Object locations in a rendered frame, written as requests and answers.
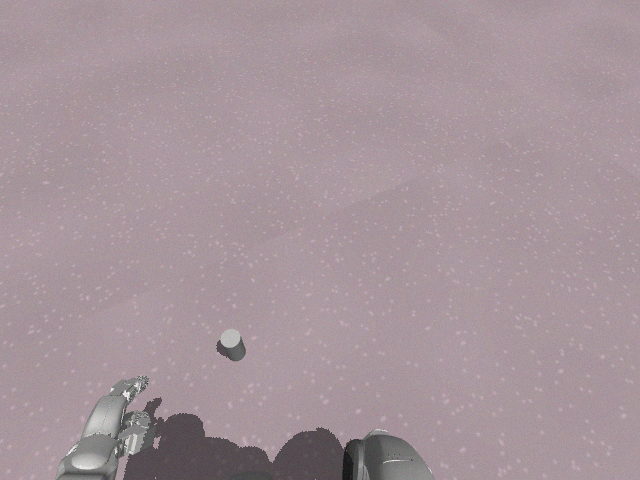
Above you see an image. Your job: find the can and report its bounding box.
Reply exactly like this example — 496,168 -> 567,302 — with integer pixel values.
220,329 -> 246,361

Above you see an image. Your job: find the right robot foot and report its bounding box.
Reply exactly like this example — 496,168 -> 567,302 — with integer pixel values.
342,439 -> 361,480

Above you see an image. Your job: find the left robot hand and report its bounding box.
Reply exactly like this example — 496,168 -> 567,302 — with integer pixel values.
80,376 -> 157,459

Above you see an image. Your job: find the left robot arm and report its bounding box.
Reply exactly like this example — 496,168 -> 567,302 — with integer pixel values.
55,434 -> 119,480

